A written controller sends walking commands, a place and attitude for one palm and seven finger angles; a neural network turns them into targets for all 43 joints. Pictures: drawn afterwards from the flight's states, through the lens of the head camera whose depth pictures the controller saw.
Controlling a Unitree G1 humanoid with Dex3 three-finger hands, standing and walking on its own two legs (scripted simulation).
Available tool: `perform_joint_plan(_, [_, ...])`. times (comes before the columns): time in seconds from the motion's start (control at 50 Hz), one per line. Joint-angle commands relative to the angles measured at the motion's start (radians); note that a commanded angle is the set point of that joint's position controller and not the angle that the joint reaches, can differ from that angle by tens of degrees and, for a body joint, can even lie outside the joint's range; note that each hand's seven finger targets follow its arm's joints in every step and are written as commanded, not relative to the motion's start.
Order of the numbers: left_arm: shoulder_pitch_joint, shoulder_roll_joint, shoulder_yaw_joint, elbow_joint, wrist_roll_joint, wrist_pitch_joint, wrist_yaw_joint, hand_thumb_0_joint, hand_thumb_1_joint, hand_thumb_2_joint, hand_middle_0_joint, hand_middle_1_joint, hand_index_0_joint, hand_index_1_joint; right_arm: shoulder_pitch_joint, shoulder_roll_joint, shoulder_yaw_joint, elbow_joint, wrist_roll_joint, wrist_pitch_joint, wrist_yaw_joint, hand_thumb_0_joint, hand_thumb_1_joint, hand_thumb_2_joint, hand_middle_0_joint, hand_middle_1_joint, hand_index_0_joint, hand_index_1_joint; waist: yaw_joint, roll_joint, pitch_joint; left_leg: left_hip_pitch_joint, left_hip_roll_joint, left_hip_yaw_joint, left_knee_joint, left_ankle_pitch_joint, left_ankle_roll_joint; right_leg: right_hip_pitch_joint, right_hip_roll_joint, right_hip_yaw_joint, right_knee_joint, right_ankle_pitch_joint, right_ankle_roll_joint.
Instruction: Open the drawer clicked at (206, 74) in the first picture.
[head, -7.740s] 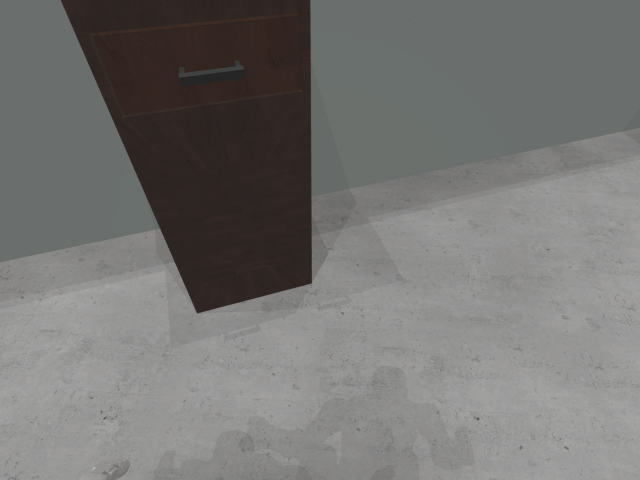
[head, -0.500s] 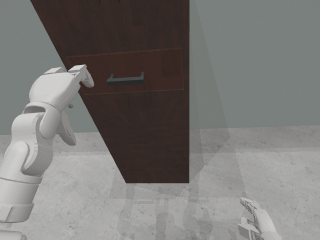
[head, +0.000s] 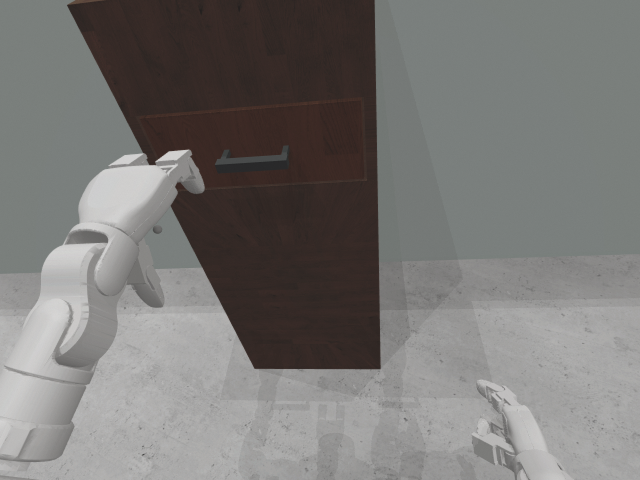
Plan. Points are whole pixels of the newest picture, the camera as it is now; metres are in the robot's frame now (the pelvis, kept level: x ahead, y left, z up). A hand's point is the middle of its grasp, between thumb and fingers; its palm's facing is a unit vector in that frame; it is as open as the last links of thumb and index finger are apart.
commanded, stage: move the hooked fingers above the handle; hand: left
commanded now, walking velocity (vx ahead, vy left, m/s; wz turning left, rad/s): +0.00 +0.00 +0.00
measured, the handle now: (254, 158) +0.60 +0.21 +0.10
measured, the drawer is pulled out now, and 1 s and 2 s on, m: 0.00 0.00 0.00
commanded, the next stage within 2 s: none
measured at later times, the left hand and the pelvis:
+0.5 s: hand (196, 193) +0.40 +0.22 +0.18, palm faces +0.06 -0.03 -1.00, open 13.8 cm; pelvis +0.02 +0.01 +0.00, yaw +0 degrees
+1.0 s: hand (226, 167) +0.48 +0.20 +0.17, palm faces +0.06 -0.03 -1.00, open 13.8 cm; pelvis +0.04 +0.01 +0.00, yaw +0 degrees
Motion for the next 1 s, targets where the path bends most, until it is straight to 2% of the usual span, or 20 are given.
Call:
perform_joint_plan(0.0, [-0.473, 0.271, 0.200, -0.105, 0.024, -0.066, 0.074, 0.000, -0.500, 0.300, -0.300, -1.200, -0.300, -1.200, -0.133, -0.078, -0.025, -0.137, -0.002, -0.063, -0.017, 0.000, -0.900, -0.900, 0.200, 0.300, 0.200, 0.300, -0.013, -0.120, -0.181, -0.061, -0.026, -0.016, -0.074, 0.113, 0.022, 0.142, 0.033, 0.039, -0.082, 0.003, -0.022])
perform_joint_plan(0.12, [-0.611, 0.221, 0.136, 0.009, 0.046, -0.082, 0.132, 0.000, -0.500, 0.300, -0.300, -1.200, -0.300, -1.200, -0.096, -0.078, -0.035, -0.113, 0.000, -0.072, -0.015, 0.000, -0.900, -0.900, 0.200, 0.300, 0.200, 0.300, -0.021, -0.047, -0.250, -0.038, -0.034, -0.018, -0.075, 0.154, 0.009, 0.152, 0.033, 0.034, -0.081, 0.038, -0.035])
perform_joint_plan(0.18, [-0.626, 0.179, 0.081, 0.085, 0.063, -0.053, 0.126, 0.000, -0.500, 0.300, -0.300, -1.200, -0.300, -1.200, -0.088, -0.082, -0.036, -0.111, 0.003, -0.065, -0.012, 0.000, -0.900, -0.900, 0.200, 0.300, 0.200, 0.300, -0.027, -0.064, -0.257, -0.047, -0.031, -0.016, -0.078, 0.149, 0.008, 0.156, 0.029, 0.033, -0.080, 0.042, -0.038])
perform_joint_plan(0.28, [-0.618, 0.182, 0.066, 0.171, 0.072, -0.036, 0.091, 0.000, -0.500, 0.300, -0.300, -1.200, -0.300, -1.200, -0.073, -0.095, -0.040, -0.120, 0.006, -0.048, -0.018, 0.000, -0.900, -0.900, 0.200, 0.300, 0.200, 0.300, -0.031, -0.155, -0.277, -0.069, -0.027, -0.015, -0.075, 0.166, 0.019, 0.189, 0.023, 0.035, -0.071, 0.088, -0.032])
perform_joint_plan(0.32, [-0.650, 0.213, 0.089, 0.170, 0.074, -0.052, 0.086, 0.000, -0.500, 0.300, -0.300, -1.200, -0.300, -1.200, -0.059, -0.101, -0.043, -0.119, 0.006, -0.043, -0.019, 0.000, -0.900, -0.900, 0.200, 0.300, 0.200, 0.300, -0.034, -0.160, -0.293, -0.068, -0.027, -0.015, -0.074, 0.183, 0.022, 0.195, 0.024, 0.036, -0.067, 0.113, -0.032])
perform_joint_plan(0.36, [-0.667, 0.236, 0.115, 0.103, 0.069, -0.083, 0.091, 0.000, -0.500, 0.300, -0.300, -1.200, -0.300, -1.200, -0.062, -0.095, -0.046, -0.139, 0.003, -0.048, -0.020, 0.000, -0.900, -0.900, 0.200, 0.300, 0.200, 0.300, -0.017, -0.130, -0.354, -0.044, -0.031, -0.018, -0.063, 0.237, 0.026, 0.229, 0.025, 0.040, -0.049, 0.159, -0.036])
perform_joint_plan(0.44, [-0.650, 0.286, 0.195, 0.110, 0.060, -0.125, 0.133, 0.000, -0.500, 0.300, -0.300, -1.200, -0.300, -1.200, -0.031, -0.098, -0.057, -0.124, -0.003, -0.046, -0.016, 0.000, -0.900, -0.900, 0.200, 0.300, 0.200, 0.300, -0.007, -0.135, -0.368, -0.043, -0.028, -0.021, -0.054, 0.320, 0.023, 0.238, 0.034, 0.035, -0.039, 0.234, -0.039])
perform_joint_plan(0.52, [-0.647, 0.206, 0.143, 0.167, 0.056, -0.106, 0.173, 0.000, -0.500, 0.300, -0.300, -1.200, -0.300, -1.200, -0.022, -0.095, -0.059, -0.110, 0.006, -0.038, -0.006, 0.000, -0.900, -0.900, 0.200, 0.300, 0.200, 0.300, -0.012, -0.114, -0.302, -0.053, -0.024, -0.016, -0.061, 0.330, 0.014, 0.182, 0.037, 0.025, -0.042, 0.226, -0.043])
perform_joint_plan(0.54, [-0.659, 0.228, 0.159, 0.188, 0.066, -0.096, 0.181, 0.000, -0.500, 0.300, -0.300, -1.200, -0.300, -1.200, -0.022, -0.104, -0.063, -0.102, 0.008, -0.036, -0.002, 0.000, -0.900, -0.900, 0.200, 0.300, 0.200, 0.300, -0.016, -0.110, -0.309, -0.054, -0.020, -0.014, -0.062, 0.336, 0.010, 0.181, 0.041, 0.023, -0.044, 0.221, -0.045])
perform_joint_plan(0.6, [-0.695, 0.159, 0.074, 0.198, 0.084, -0.054, 0.189, 0.000, -0.500, 0.300, -0.300, -1.200, -0.300, -1.200, -0.020, -0.100, -0.064, -0.101, 0.012, -0.029, 0.001, 0.000, -0.900, -0.900, 0.200, 0.300, 0.200, 0.300, -0.029, -0.091, -0.336, -0.029, -0.022, -0.013, -0.051, 0.351, 0.010, 0.162, 0.040, 0.025, -0.036, 0.227, -0.046])
perform_joint_plan(0.64, [-0.726, 0.152, 0.050, 0.245, 0.098, -0.030, 0.182, 0.000, -0.500, 0.300, -0.300, -1.200, -0.300, -1.200, -0.012, -0.107, -0.065, -0.093, 0.014, -0.023, -0.002, 0.000, -0.900, -0.900, 0.200, 0.300, 0.200, 0.300, -0.047, -0.130, -0.342, -0.026, -0.021, -0.016, -0.052, 0.329, 0.012, 0.154, 0.044, 0.024, -0.045, 0.207, -0.046])
perform_joint_plan(0.7, [-0.826, 0.114, -0.019, 0.200, 0.108, -0.030, 0.165, 0.000, -0.500, 0.300, -0.300, -1.200, -0.300, -1.200, -0.002, -0.103, -0.066, -0.095, 0.016, -0.020, -0.007, 0.000, -0.900, -0.900, 0.200, 0.300, 0.200, 0.300, -0.071, -0.109, -0.393, 0.017, -0.024, -0.027, -0.038, 0.361, 0.014, 0.136, 0.045, 0.022, -0.035, 0.228, -0.045])
perform_joint_plan(0.74, [-0.854, 0.135, -0.007, 0.196, 0.108, -0.041, 0.159, 0.000, -0.500, 0.300, -0.300, -1.200, -0.300, -1.200, 0.006, -0.105, -0.069, -0.098, 0.013, -0.022, -0.009, 0.000, -0.900, -0.900, 0.200, 0.300, 0.200, 0.300, -0.073, -0.105, -0.425, 0.035, -0.024, -0.035, -0.027, 0.402, 0.013, 0.143, 0.050, 0.021, -0.030, 0.248, -0.047])
perform_joint_plan(0.78, [-0.866, 0.101, -0.032, 0.198, 0.102, -0.056, 0.159, 0.000, -0.500, 0.300, -0.300, -1.200, -0.300, -1.200, 0.018, -0.094, -0.068, -0.096, 0.011, -0.022, -0.012, 0.000, -0.900, -0.900, 0.200, 0.300, 0.200, 0.300, -0.073, -0.100, -0.430, 0.056, -0.023, -0.041, -0.019, 0.437, 0.013, 0.132, 0.049, 0.018, -0.022, 0.264, -0.046])
perform_joint_plan(0.8, [-0.883, 0.101, -0.031, 0.231, 0.104, -0.061, 0.163, 0.000, -0.500, 0.300, -0.300, -1.200, -0.300, -1.200, 0.028, -0.096, -0.068, -0.084, 0.011, -0.019, -0.014, 0.000, -0.900, -0.900, 0.200, 0.300, 0.200, 0.300, -0.080, -0.108, -0.411, 0.051, -0.021, -0.043, -0.016, 0.449, 0.010, 0.116, 0.051, 0.015, -0.022, 0.269, -0.046])
perform_joint_plan(0.82, [-0.870, 0.102, -0.021, 0.271, 0.100, -0.061, 0.167, 0.000, -0.500, 0.300, -0.300, -1.200, -0.300, -1.200, 0.036, -0.094, -0.066, -0.080, 0.011, -0.017, -0.014, 0.000, -0.900, -0.900, 0.200, 0.300, 0.200, 0.300, -0.074, -0.114, -0.393, 0.040, -0.021, -0.039, -0.017, 0.437, 0.010, 0.113, 0.051, 0.013, -0.023, 0.264, -0.046])
perform_joint_plan(0.84, [-0.885, 0.150, 0.023, 0.304, 0.101, -0.065, 0.174, 0.000, -0.500, 0.300, -0.300, -1.200, -0.300, -1.200, 0.041, -0.105, -0.065, -0.070, 0.010, -0.014, -0.016, 0.000, -0.900, -0.900, 0.200, 0.300, 0.200, 0.300, -0.073, -0.131, -0.383, 0.017, -0.022, -0.037, -0.024, 0.417, 0.007, 0.126, 0.053, 0.013, -0.030, 0.259, -0.049])
perform_joint_plan(0.9, [-0.883, 0.154, 0.042, 0.413, 0.110, -0.059, 0.200, 0.000, -0.500, 0.300, -0.300, -1.200, -0.300, -1.200, 0.041, -0.096, -0.053, -0.060, 0.009, -0.004, -0.020, 0.000, -0.900, -0.900, 0.200, 0.300, 0.200, 0.300, -0.056, -0.147, -0.349, -0.034, -0.022, -0.028, -0.029, 0.428, 0.008, 0.141, 0.048, 0.009, -0.016, 0.289, -0.050])
perform_joint_plan(0.94, [-0.887, 0.202, 0.087, 0.465, 0.117, -0.053, 0.214, 0.000, -0.500, 0.300, -0.300, -1.200, -0.300, -1.200, 0.040, -0.100, -0.054, -0.056, 0.006, 0.004, -0.021, 0.000, -0.900, -0.900, 0.200, 0.300, 0.200, 0.300, -0.047, -0.157, -0.364, -0.056, -0.021, -0.018, -0.029, 0.423, 0.008, 0.170, 0.047, 0.014, -0.015, 0.302, -0.049])
perform_joint_plan(0.98, [-0.915, 0.194, 0.066, 0.485, 0.135, -0.049, 0.224, 0.000, -0.500, 0.300, -0.300, -1.200, -0.300, -1.200, 0.045, -0.094, -0.053, -0.059, 0.004, 0.010, -0.022, 0.000, -0.900, -0.900, 0.200, 0.300, 0.200, 0.300, -0.047, -0.137, -0.402, -0.059, -0.021, -0.010, -0.023, 0.445, 0.011, 0.191, 0.042, 0.021, -0.002, 0.339, -0.048])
